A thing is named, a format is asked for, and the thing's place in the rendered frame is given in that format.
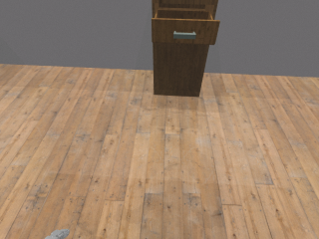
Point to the robot left hand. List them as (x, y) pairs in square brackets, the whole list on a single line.
[(59, 234)]

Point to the handle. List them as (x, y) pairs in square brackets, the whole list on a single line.
[(181, 35)]

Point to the drawer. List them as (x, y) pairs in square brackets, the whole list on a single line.
[(201, 23)]

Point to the cabinet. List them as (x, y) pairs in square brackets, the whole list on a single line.
[(179, 68)]

